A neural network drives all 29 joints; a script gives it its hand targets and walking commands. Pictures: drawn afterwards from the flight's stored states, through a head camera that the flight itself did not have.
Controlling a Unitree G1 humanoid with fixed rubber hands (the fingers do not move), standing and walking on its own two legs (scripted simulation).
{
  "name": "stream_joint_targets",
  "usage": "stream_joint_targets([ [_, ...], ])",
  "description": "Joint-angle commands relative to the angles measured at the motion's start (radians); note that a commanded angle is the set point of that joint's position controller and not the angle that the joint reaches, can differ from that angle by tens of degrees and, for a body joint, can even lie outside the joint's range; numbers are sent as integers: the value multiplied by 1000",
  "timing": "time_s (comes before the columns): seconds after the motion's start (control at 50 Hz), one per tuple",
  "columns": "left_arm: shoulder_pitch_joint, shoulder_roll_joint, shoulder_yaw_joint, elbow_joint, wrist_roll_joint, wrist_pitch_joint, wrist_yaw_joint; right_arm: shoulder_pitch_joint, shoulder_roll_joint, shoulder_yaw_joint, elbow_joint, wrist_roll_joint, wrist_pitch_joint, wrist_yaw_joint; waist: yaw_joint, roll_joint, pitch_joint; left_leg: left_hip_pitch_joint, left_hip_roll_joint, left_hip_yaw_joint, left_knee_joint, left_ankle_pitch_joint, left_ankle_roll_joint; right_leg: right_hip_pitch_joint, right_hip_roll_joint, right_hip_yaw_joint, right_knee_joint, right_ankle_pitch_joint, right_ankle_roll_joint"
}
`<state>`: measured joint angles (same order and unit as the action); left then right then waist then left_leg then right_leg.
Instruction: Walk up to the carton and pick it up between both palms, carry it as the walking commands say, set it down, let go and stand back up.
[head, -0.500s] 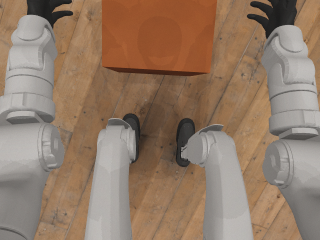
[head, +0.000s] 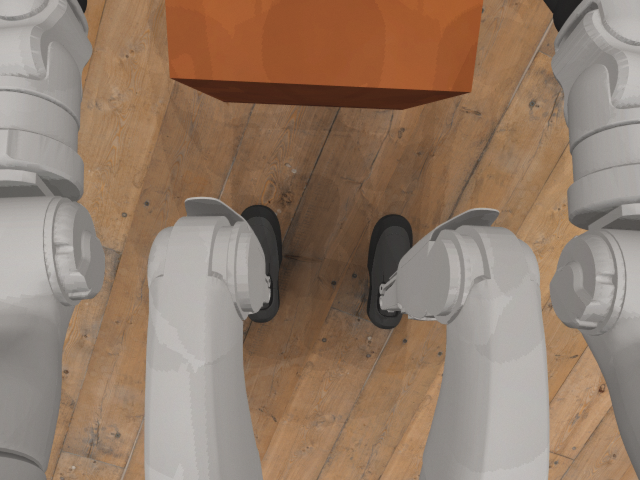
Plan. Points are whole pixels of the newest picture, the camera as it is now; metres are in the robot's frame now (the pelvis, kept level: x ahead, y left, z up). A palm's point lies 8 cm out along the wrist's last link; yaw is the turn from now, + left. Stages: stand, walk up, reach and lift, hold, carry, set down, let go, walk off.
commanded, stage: reach and lift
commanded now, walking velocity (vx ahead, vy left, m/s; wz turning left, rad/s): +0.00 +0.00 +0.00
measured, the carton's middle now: (320, 20) +0.54 +0.05 -0.29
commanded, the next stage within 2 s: none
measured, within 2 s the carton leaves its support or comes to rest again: neither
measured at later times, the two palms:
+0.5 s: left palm (117, 1) +0.52 +0.27 -0.24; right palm out of the picture +0.56 -0.18 -0.20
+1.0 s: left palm out of the picture +0.54 +0.24 -0.24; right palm out of the picture +0.57 -0.15 -0.20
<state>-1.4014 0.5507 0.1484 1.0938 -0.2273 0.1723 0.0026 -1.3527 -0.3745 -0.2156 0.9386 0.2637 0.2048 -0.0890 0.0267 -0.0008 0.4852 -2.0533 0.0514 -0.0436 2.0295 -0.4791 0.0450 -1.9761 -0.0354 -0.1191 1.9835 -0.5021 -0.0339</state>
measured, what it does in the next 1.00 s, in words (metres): stands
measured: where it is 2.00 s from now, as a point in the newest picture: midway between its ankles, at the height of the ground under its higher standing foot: (324, 287)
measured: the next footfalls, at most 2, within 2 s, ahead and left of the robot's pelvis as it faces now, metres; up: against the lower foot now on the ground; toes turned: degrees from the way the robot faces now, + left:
none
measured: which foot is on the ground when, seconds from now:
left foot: down 0.00-1.00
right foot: down 0.00-1.00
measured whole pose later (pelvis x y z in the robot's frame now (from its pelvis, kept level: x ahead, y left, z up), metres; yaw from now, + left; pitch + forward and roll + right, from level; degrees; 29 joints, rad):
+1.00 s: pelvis +0.01 +0.00 -0.05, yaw +0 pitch +29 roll -5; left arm -1.46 0.50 0.04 1.14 -0.23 0.07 0.04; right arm -1.47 -0.37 -0.11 1.06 0.29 0.12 -0.08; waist 0.02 -0.03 0.52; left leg -2.20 0.05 -0.04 2.19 -0.51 0.05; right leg -2.12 -0.04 -0.12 2.15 -0.54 -0.04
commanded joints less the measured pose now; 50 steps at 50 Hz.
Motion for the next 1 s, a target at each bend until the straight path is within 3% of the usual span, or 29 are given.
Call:
stream_joint_targets([
  [0.0,-458,73,-137,-32,-44,-95,8,-376,-152,90,85,-36,-92,21,-45,116,-1221,505,-23,-18,-44,109,-67,221,53,101,14,46,17],
  [0.02,-503,109,-129,-205,-65,-87,21,-438,-185,74,-78,-38,-87,8,-68,109,-1454,681,-42,-27,-51,210,-58,372,58,90,4,137,21],
  [0.04,-495,129,-120,-60,-54,-84,20,-432,-185,86,52,-27,-82,11,-43,120,-1265,562,-34,-19,-45,105,-58,259,49,94,16,41,15],
  [0.06,-498,134,-116,-123,-51,-95,24,-452,-158,113,-10,-17,-87,7,-23,129,-1335,618,-34,-9,-36,157,-62,316,50,92,24,74,22],
  [0.08,-482,108,-120,-56,-64,-101,27,-451,-184,107,30,-22,-99,5,-51,105,-1243,549,-28,-5,-20,151,-60,274,48,92,37,69,21],
  [0.1,-505,154,-82,-204,-66,-107,39,-459,-216,92,-82,-35,-105,-9,-45,95,-1418,612,-37,8,5,241,-58,381,52,103,46,157,18],
  [0.12,-464,152,-111,-15,-70,-107,38,-458,-215,107,44,-32,-111,-4,-31,85,-1206,520,-30,-1,1,151,-53,238,42,94,64,69,23],
  [0.16,-429,148,-84,-53,-50,-122,36,-433,-173,118,6,0,-130,-5,-11,107,-1261,533,-23,9,11,213,-52,287,45,95,73,133,30],
  [0.18,-414,128,-100,-40,-58,-128,34,-393,-147,140,65,17,-130,2,13,165,-1232,517,-18,25,27,237,-63,269,44,117,67,155,20],
  [0.24,-420,125,-99,-88,-27,-146,34,-339,-134,128,138,28,-132,20,30,197,-1214,559,-8,-2,44,269,-66,176,39,120,99,155,26],
  [0.28,-453,152,-85,-182,-35,-150,41,-366,-149,131,48,32,-141,11,8,158,-1338,599,-12,-2,34,291,-61,259,43,107,100,188,27],
  [0.3,-443,125,-88,-184,-48,-148,41,-326,-137,148,112,36,-132,8,12,177,-1337,588,-14,17,60,325,-66,273,45,119,97,212,16],
  [0.34,-414,139,-69,-201,-46,-155,45,-345,-129,154,51,61,-140,7,45,163,-1381,606,-13,12,61,351,-56,271,50,121,112,226,21],
  [0.46,-387,84,-125,-114,-65,-142,44,-311,-127,145,118,56,-136,2,-8,170,-1275,536,-9,22,40,236,-61,250,47,108,95,160,17],
  [0.48,-403,85,-121,-135,-63,-143,43,-327,-115,147,103,57,-133,3,10,176,-1286,542,-15,17,39,248,-61,262,50,117,91,173,15],
  [0.5,-392,54,-132,-157,-74,-141,39,-301,-120,142,106,39,-133,2,-29,153,-1316,572,-20,16,33,244,-62,276,53,103,85,154,17],
  [0.56,-412,102,-104,-162,-50,-148,44,-341,-89,168,82,57,-135,6,31,147,-1296,536,-17,29,27,240,-57,266,60,107,90,159,23],
  [0.58,-420,83,-111,-177,-56,-149,42,-332,-91,166,69,54,-137,5,9,139,-1347,535,-16,28,41,272,-56,299,63,115,90,203,25],
  [0.6,-414,64,-126,-124,-60,-144,40,-340,-66,191,94,69,-129,6,34,139,-1294,516,-13,33,37,243,-54,281,61,125,84,169,23],
  [0.66,-436,67,-129,-139,-62,-142,40,-357,-97,157,90,50,-132,2,-2,144,-1280,518,-11,20,33,217,-56,262,59,112,90,154,18],
  [0.68,-408,55,-140,-122,-61,-148,44,-362,-53,179,91,73,-133,4,45,167,-1296,535,-15,37,32,236,-55,279,63,120,87,165,21],
  [0.7,-442,14,-166,-125,-73,-149,44,-378,-43,199,92,84,-136,6,15,156,-1292,540,-18,29,20,227,-61,256,66,101,88,166,23],
  [0.74,-457,-4,-181,-142,-83,-146,37,-403,3,237,90,99,-126,11,36,134,-1305,531,-18,34,25,232,-48,301,65,119,83,173,23],
  [0.78,-477,5,-176,-151,-77,-148,43,-386,-52,197,94,61,-136,2,-11,135,-1280,511,-19,36,31,209,-62,293,67,113,83,154,21],
  [0.8,-461,10,-164,-162,-81,-148,41,-384,10,227,90,77,-134,1,19,125,-1303,526,-26,33,21,235,-51,317,68,121,76,183,24],
  [0.86,-508,-51,-208,-154,-101,-148,41,-424,13,231,58,79,-141,3,-14,123,-1319,558,-25,16,9,233,-51,291,76,103,71,174,22],
  [0.88,-482,-62,-206,-159,-98,-144,39,-422,34,234,65,91,-140,-2,5,156,-1346,551,-25,31,18,248,-53,315,74,110,74,194,13],
  [0.96,-486,-50,-186,-140,-78,-155,47,-398,33,198,124,50,-142,-3,10,155,-1262,543,-34,25,14,246,-58,256,79,116,70,163,22],
  [0.98,-471,-31,-165,-132,-74,-154,58,-391,-2,172,102,30,-145,-13,-10,132,-1347,588,-39,17,24,271,-60,295,79,98,87,191,26],
])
